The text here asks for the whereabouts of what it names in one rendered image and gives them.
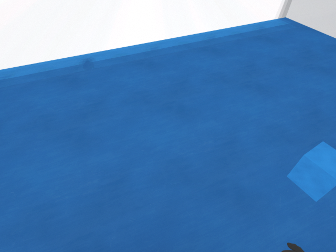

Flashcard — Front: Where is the carton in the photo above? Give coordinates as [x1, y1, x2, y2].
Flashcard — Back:
[287, 142, 336, 202]

